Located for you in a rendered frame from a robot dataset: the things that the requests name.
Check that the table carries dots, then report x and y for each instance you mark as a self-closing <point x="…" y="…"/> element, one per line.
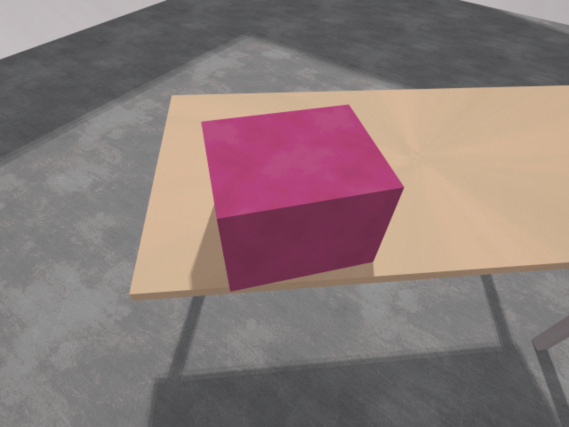
<point x="486" y="188"/>

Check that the carton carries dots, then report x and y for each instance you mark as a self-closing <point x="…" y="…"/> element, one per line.
<point x="297" y="193"/>

